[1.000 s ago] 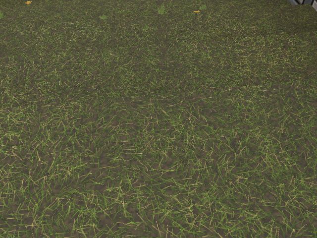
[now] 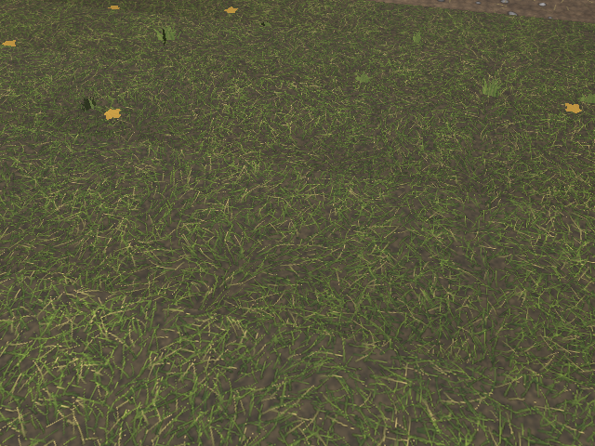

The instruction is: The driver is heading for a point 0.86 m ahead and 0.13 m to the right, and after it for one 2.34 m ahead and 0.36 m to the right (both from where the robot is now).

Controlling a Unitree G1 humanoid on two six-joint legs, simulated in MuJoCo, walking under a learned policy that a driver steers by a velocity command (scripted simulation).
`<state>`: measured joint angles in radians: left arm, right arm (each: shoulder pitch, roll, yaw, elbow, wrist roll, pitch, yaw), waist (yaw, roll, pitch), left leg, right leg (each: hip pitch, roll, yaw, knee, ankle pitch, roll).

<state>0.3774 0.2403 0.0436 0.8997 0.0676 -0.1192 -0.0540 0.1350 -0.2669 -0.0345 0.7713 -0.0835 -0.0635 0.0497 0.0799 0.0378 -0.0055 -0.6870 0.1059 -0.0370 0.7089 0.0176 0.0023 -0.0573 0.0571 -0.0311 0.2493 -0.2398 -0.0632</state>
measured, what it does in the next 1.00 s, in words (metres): walks ahead, turning right: left foot, then right foot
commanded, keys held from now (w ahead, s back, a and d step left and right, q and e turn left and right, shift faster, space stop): w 0.18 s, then w+e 0.16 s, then e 0.58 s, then no key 0.04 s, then w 0.04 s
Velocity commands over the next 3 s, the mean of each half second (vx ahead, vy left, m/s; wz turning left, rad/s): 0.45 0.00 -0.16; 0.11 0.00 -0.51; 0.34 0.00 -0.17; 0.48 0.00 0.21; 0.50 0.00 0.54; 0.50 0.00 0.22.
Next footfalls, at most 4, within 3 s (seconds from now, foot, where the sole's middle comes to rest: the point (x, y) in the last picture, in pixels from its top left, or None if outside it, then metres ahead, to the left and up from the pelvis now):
0.16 left None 0.28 0.15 -0.78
0.64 right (382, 432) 0.53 -0.10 -0.78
1.10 left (278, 424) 0.53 0.14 -0.78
1.58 right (421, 387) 0.64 -0.19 -0.78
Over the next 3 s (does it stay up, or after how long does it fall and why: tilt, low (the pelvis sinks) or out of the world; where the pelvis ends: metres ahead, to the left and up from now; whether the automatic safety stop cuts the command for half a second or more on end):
stays up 1.39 -0.21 -0.22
